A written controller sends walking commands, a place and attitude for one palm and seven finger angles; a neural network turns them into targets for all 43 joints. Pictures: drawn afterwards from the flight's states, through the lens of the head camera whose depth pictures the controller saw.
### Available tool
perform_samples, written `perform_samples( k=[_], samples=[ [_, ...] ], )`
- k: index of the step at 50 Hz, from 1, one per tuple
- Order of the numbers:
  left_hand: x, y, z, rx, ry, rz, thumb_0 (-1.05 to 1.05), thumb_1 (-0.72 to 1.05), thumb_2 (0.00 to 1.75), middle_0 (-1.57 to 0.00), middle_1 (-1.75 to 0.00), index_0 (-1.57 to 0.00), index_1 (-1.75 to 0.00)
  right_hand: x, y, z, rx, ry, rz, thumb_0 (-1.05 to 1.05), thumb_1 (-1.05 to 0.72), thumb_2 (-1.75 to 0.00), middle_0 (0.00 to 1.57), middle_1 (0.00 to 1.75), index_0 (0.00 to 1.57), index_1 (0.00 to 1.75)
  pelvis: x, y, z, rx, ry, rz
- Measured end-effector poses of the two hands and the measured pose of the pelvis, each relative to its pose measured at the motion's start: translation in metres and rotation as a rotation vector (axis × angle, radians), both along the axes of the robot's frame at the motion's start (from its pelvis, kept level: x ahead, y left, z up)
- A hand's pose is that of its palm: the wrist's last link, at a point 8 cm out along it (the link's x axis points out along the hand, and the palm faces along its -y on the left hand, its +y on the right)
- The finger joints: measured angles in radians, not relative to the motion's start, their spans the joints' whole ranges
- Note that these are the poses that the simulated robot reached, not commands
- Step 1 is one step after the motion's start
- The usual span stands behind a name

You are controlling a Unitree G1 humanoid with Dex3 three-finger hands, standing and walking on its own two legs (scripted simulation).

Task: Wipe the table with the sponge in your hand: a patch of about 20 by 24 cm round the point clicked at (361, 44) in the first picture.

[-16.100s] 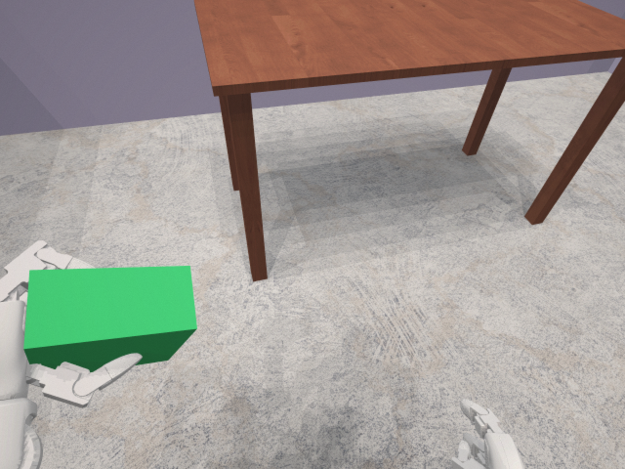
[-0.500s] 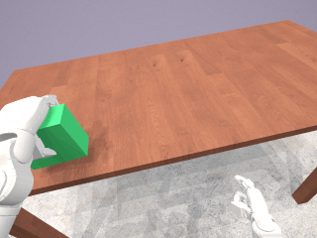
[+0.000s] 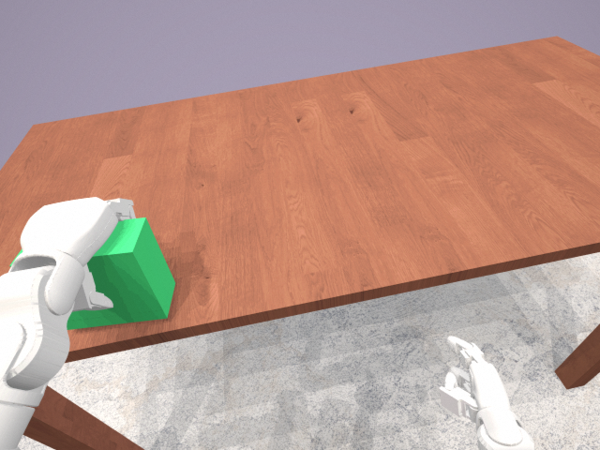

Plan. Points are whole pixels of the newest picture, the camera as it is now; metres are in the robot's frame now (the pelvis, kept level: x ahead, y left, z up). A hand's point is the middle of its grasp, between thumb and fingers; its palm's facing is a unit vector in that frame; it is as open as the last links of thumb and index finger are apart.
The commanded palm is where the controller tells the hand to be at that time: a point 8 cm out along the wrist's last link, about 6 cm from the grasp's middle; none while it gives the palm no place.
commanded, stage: move the sponge above the wiping area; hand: left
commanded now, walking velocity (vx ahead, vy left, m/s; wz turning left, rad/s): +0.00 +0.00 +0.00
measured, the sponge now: (110, 286) +0.25 +0.30 +0.11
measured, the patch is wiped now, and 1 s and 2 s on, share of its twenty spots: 0.00 0.00 0.00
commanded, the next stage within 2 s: none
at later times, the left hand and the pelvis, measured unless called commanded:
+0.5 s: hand (100, 239) +0.28 +0.31 +0.17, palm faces -0.02 +0.03 -1.00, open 10.3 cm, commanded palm +0.25 +0.33 +0.25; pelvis +0.01 +0.00 +0.00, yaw +0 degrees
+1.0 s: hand (76, 229) +0.28 +0.33 +0.19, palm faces +0.10 +0.02 -0.99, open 10.3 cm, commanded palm +0.24 +0.33 +0.26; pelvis +0.02 +0.00 +0.00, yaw +0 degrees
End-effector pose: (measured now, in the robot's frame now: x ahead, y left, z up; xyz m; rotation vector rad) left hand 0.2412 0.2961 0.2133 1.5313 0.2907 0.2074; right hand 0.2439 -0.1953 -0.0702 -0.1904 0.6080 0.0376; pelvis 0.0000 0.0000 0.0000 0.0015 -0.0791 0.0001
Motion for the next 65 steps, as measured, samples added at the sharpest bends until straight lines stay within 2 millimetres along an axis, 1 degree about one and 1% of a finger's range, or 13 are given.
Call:
perform_samples(
  k=[5, 12, 16, 21, 26, 33, 38, 44, 48, 55, 59, 63, 65],
  samples=[
    [0.006, -0.009, 0.015, 0.039, -0.104, -0.106, -0.01, -0.52, 1.02, -0.70, -1.34, -0.73, -1.33, -0.005, -0.002, 0.000, -0.022, 0.012, -0.006, 0.01, -0.90, -0.90, 0.21, 0.30, 0.21, 0.30, 0.002, -0.003, 0.001, -0.002, -0.013, -0.006],
    [0.016, 0.030, 0.047, 0.037, -0.236, 0.113, -0.01, -0.52, 1.02, -0.70, -1.33, -0.73, -1.32, -0.010, -0.008, -0.009, 0.002, 0.066, -0.021, 0.01, -0.90, -0.90, 0.21, 0.30, 0.21, 0.30, 0.003, -0.005, 0.002, -0.002, 0.003, -0.013],
    [0.019, 0.039, 0.029, 0.022, -0.109, 0.192, -0.01, -0.52, 1.02, -0.70, -1.33, -0.73, -1.32, -0.012, -0.014, -0.012, 0.012, 0.073, -0.038, 0.01, -0.90, -0.90, 0.21, 0.30, 0.21, 0.30, 0.005, -0.003, 0.001, -0.002, 0.020, -0.005],
    [0.022, 0.017, -0.006, 0.022, 0.052, 0.065, -0.01, -0.52, 1.02, -0.70, -1.33, -0.73, -1.32, -0.011, -0.019, -0.013, -0.010, 0.062, -0.047, 0.02, -0.90, -0.90, 0.21, 0.30, 0.21, 0.30, 0.008, -0.002, 0.000, -0.001, 0.021, 0.001],
    [0.022, 0.005, 0.013, 0.062, -0.063, -0.080, -0.01, -0.52, 1.02, -0.70, -1.33, -0.74, -1.32, -0.011, -0.018, -0.009, -0.035, 0.054, -0.048, 0.02, -0.90, -0.90, 0.20, 0.30, 0.20, 0.30, 0.014, -0.004, 0.001, -0.003, 0.007, -0.002],
    [0.027, 0.040, 0.035, 0.045, -0.172, 0.096, -0.01, -0.52, 1.02, -0.70, -1.33, -0.74, -1.32, -0.008, -0.016, -0.012, -0.013, 0.088, -0.042, 0.01, -0.90, -0.90, 0.21, 0.30, 0.21, 0.30, 0.016, -0.003, 0.002, -0.005, 0.016, -0.011],
    [0.020, 0.048, 0.019, 0.034, -0.050, 0.167, -0.01, -0.52, 1.02, -0.70, -1.33, -0.74, -1.32, -0.003, -0.016, -0.013, -0.004, 0.085, -0.040, 0.01, -0.90, -0.90, 0.21, 0.30, 0.21, 0.30, 0.017, 0.001, 0.001, -0.004, 0.030, -0.005],
    [0.012, 0.020, -0.003, 0.021, 0.029, -0.019, -0.01, -0.52, 1.02, -0.70, -1.33, -0.74, -1.32, 0.003, -0.007, -0.007, -0.026, 0.052, -0.025, 0.02, -0.90, -0.90, 0.20, 0.30, 0.20, 0.30, 0.018, 0.004, 0.001, -0.006, 0.019, 0.004],
    [0.011, 0.017, 0.013, 0.052, -0.077, -0.083, -0.01, -0.52, 1.02, -0.70, -1.32, -0.74, -1.31, 0.004, 0.000, -0.003, -0.032, 0.044, -0.011, 0.01, -0.90, -0.90, 0.20, 0.30, 0.20, 0.30, 0.018, 0.003, 0.002, -0.009, 0.004, -0.001],
    [0.012, 0.052, 0.047, 0.046, -0.223, 0.124, 0.00, -0.52, 1.02, -0.71, -1.32, -0.74, -1.31, 0.004, 0.009, -0.006, -0.002, 0.068, 0.007, 0.01, -0.90, -0.90, 0.21, 0.30, 0.21, 0.30, 0.013, 0.005, 0.003, -0.011, 0.014, 0.002],
    [0.013, 0.056, 0.031, 0.015, -0.113, 0.193, -0.01, -0.52, 1.02, -0.71, -1.32, -0.74, -1.31, 0.005, 0.010, -0.007, 0.017, 0.062, 0.003, 0.01, -0.90, -0.90, 0.21, 0.30, 0.21, 0.30, 0.010, 0.008, 0.002, -0.009, 0.026, 0.008],
    [0.018, 0.030, -0.002, 0.001, 0.030, 0.080, -0.01, -0.52, 1.02, -0.71, -1.32, -0.74, -1.31, 0.004, 0.011, -0.006, 0.014, 0.042, 0.002, 0.01, -0.90, -0.90, 0.21, 0.30, 0.21, 0.30, 0.009, 0.010, 0.002, -0.008, 0.026, 0.013],
    [0.019, 0.015, -0.005, 0.018, 0.024, -0.004, 0.00, -0.52, 1.02, -0.71, -1.32, -0.74, -1.31, 0.003, 0.012, -0.005, 0.002, 0.035, 0.005, 0.01, -0.90, -0.90, 0.21, 0.30, 0.21, 0.30, 0.010, 0.010, 0.002, -0.006, 0.020, 0.013]
  ],
)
